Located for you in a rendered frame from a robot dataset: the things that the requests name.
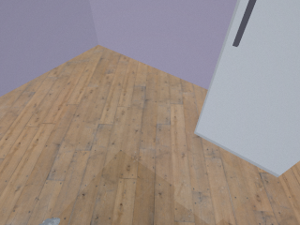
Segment handle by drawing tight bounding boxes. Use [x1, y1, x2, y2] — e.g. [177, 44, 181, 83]
[232, 0, 257, 47]

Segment fridge door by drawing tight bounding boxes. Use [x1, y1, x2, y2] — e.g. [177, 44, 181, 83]
[196, 0, 300, 175]

